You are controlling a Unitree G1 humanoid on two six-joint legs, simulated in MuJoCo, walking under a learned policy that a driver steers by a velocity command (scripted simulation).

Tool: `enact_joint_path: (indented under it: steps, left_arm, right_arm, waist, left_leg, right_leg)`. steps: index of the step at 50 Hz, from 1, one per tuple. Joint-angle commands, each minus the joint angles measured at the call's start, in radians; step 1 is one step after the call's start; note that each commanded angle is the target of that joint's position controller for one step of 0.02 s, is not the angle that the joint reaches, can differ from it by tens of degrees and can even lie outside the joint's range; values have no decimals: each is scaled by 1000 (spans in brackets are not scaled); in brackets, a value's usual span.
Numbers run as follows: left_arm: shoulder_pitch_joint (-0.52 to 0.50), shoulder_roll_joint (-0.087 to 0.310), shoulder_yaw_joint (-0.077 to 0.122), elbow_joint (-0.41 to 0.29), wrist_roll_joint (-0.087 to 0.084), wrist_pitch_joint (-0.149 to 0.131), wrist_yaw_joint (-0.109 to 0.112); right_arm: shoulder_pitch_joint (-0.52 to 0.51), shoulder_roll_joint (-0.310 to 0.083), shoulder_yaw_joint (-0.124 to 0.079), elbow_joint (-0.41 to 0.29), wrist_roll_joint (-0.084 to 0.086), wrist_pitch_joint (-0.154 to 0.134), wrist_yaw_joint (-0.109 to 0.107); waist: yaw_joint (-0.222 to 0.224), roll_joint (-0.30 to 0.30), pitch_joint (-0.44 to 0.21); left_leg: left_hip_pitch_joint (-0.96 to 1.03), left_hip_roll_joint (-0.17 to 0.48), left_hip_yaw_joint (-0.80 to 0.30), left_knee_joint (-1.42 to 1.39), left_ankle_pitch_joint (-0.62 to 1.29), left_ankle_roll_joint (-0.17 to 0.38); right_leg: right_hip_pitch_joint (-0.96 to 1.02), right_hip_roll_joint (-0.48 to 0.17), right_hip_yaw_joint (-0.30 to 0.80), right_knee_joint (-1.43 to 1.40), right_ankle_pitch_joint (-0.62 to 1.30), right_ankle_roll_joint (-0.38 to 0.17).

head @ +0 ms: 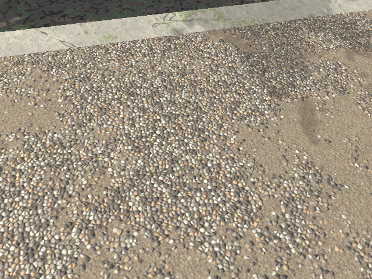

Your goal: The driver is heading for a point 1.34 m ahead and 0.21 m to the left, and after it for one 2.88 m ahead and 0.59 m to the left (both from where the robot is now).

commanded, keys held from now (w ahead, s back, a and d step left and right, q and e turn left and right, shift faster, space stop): w+q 0.70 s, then w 0.02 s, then w+e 0.28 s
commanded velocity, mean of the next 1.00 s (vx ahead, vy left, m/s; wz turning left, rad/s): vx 0.49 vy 0.00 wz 0.41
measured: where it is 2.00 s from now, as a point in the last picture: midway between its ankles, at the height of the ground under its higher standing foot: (123, 147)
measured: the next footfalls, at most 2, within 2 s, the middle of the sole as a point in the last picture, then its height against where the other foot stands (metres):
right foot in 0.24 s outside the picture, level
left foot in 0.76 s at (119, 273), level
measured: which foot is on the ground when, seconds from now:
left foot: down 0.00-0.26, up 0.28-0.74, down 0.76-1.00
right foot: up 0.00-0.22, down 0.24-0.78, up 0.80-1.00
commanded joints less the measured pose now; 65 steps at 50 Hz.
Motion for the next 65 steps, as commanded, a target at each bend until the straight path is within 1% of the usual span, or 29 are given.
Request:
enact_joint_path:
  steps: [1,4,7,10,12,13,14,15,16,17,19,23,29,33,36,37,38,39,40,41,42,43,44,46,50,55,60,63,65]
  left_arm:
    - [-50,46,8,-78,8,-8,2]
    - [-183,26,-3,-109,-4,-17,-10]
    - [-233,58,8,-128,-17,-23,-19]
    - [-199,90,25,-127,-17,-30,-19]
    - [-16,135,54,-95,-7,-35,-7]
    - [158,198,69,-83,4,-30,4]
    - [190,238,77,-51,11,-15,-7]
    - [162,133,56,-71,-2,-10,-9]
    - [120,86,43,-73,-8,-4,-3]
    - [74,76,37,-70,0,-1,-2]
    - [30,54,32,-52,11,-3,0]
    - [26,74,46,-9,-5,-22,2]
    - [46,128,63,37,-10,-6,12]
    - [93,166,75,70,-32,15,12]
    - [98,208,87,78,-49,35,18]
    - [98,202,81,85,-54,42,19]
    - [120,160,59,89,-41,39,20]
    - [195,33,13,44,2,27,9]
    - [190,54,5,53,-21,1,2]
    - [68,145,33,31,-68,-7,-4]
    - [25,131,28,14,-74,-12,-4]
    - [17,120,28,26,-50,-10,3]
    - [46,120,33,39,-41,3,3]
    - [110,93,32,71,-44,32,1]
    - [50,58,29,62,-41,55,9]
    - [-66,18,14,28,-33,40,-15]
    - [-187,1,1,-47,-29,37,-52]
    - [-150,32,16,-75,-30,43,-67]
    - [41,103,54,-46,-32,52,-57]
  right_arm:
    - [-60,-166,-45,-63,7,-21,-19]
    - [3,-191,-54,-33,17,-15,-29]
    - [51,-194,-56,-11,30,-8,-33]
    - [55,-194,-61,-4,25,8,-37]
    - [39,-149,-45,-17,14,14,-31]
    - [46,-87,-22,-49,-12,13,-31]
    - [193,-36,-6,-68,28,1,-29]
    - [159,-143,-27,-41,45,3,-33]
    - [49,-186,-41,-56,41,9,-31]
    - [-3,-173,-40,-66,29,13,-33]
    - [-27,-139,-42,-81,23,21,-24]
    - [-75,-80,-30,-105,17,44,-19]
    - [-230,-60,-14,-139,16,26,16]
    - [-328,-72,-16,-185,20,27,36]
    - [-266,-119,-42,-192,10,36,39]
    - [-137,-149,-64,-161,9,38,33]
    - [36,-200,-93,-110,14,42,16]
    - [100,-318,-111,-93,12,40,-2]
    - [110,-286,-91,-125,12,25,2]
    - [73,-219,-68,-111,2,10,11]
    - [22,-200,-61,-99,0,1,12]
    - [-41,-162,-50,-91,-1,-5,12]
    - [-87,-126,-39,-92,-7,-12,12]
    - [-117,-112,-37,-81,-14,-33,11]
    - [-101,-117,-42,-31,-29,-55,-4]
    - [-83,-137,-42,1,-21,-52,-21]
    - [-6,-165,-53,53,-3,-16,-30]
    - [-31,-204,-63,49,3,9,-44]
    - [-54,-225,-67,41,7,23,-55]
  waist:
    - [25,112,35]
    - [-23,112,40]
    - [-29,118,34]
    - [1,149,15]
    - [99,136,-110]
    - [159,8,-290]
    - [78,-344,-401]
    - [101,-196,-300]
    - [120,-92,-169]
    - [99,-16,-97]
    - [56,-49,-28]
    - [42,-37,17]
    - [89,-5,49]
    - [109,-6,79]
    - [45,-39,9]
    - [-36,-23,-62]
    - [-118,16,-149]
    - [-60,273,-250]
    - [-74,241,-430]
    - [-105,134,-298]
    - [-72,130,-175]
    - [-32,93,-111]
    - [7,119,-76]
    - [42,134,-67]
    - [35,96,13]
    - [-11,88,58]
    - [-55,70,102]
    - [-4,119,34]
    - [112,138,-86]
  left_leg:
    - [-41,214,-210,-174,163,180]
    - [-80,192,-189,-148,135,145]
    - [-15,227,-261,-92,88,126]
    - [63,251,-323,3,147,97]
    - [11,163,-278,237,264,46]
    - [-138,87,-196,545,50,6]
    - [-473,-14,-119,848,-420,-48]
    - [-576,62,-153,967,-369,-60]
    - [-599,95,-117,979,-272,-66]
    - [-563,130,-90,957,-201,-74]
    - [-493,181,-83,883,-134,-75]
    - [-510,202,-57,771,-76,-88]
    - [-472,189,12,447,192,-77]
    - [-457,168,62,325,148,-37]
    - [-294,81,134,288,-3,24]
    - [-95,37,146,227,26,58]
    - [198,40,93,200,79,91]
    - [570,329,-384,176,-8,226]
    - [613,479,-757,11,-125,319]
    - [515,451,-598,-21,-91,256]
    - [364,415,-438,-28,-8,218]
    - [238,372,-330,-41,61,184]
    - [144,335,-246,-73,118,163]
    - [55,315,-159,-141,156,160]
    - [39,293,5,-200,254,135]
    - [99,280,137,-230,271,87]
    - [294,347,184,-157,411,81]
    - [346,355,224,-1,836,52]
    - [292,330,247,279,1026,21]
  right_leg:
    - [-38,5,7,-187,157,30]
    - [69,60,-1,-381,308,36]
    - [112,73,38,-469,317,18]
    - [182,81,36,-507,195,-19]
    - [483,48,33,-541,175,-82]
    - [770,-140,221,-507,132,-143]
    - [1020,-337,697,-637,-130,-282]
    - [946,-323,715,-690,-300,-255]
    - [820,-286,540,-701,-251,-218]
    - [695,-245,420,-717,-105,-206]
    - [542,-184,258,-771,45,-198]
    - [490,-184,104,-846,183,-225]
    - [538,-156,-107,-860,281,-191]
    - [635,-190,-165,-830,332,-164]
    - [686,-194,-216,-636,753,-137]
    - [634,-174,-240,-469,837,-120]
    - [466,-138,-253,-249,714,-90]
    - [32,-5,-248,148,-65,-23]
    - [-78,83,-19,340,-393,-21]
    - [-157,36,34,377,-320,-33]
    - [-160,-5,23,319,-238,-45]
    - [-121,-45,25,251,-162,-42]
    - [-60,-70,38,206,-101,-37]
    - [21,-75,46,184,-27,-19]
    - [-69,-48,88,53,132,12]
    - [-66,-15,25,-235,357,0]
    - [-155,4,-42,-367,258,-50]
    - [-35,78,-126,-377,108,-104]
    - [234,153,-155,-391,59,-159]
Velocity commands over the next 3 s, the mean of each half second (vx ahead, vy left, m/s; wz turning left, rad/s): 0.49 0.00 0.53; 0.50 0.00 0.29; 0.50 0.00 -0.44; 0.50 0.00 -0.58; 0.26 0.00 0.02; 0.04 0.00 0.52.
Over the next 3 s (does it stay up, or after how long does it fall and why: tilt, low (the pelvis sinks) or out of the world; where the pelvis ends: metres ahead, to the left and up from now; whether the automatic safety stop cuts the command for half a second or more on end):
stays up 1.28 0.23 0.00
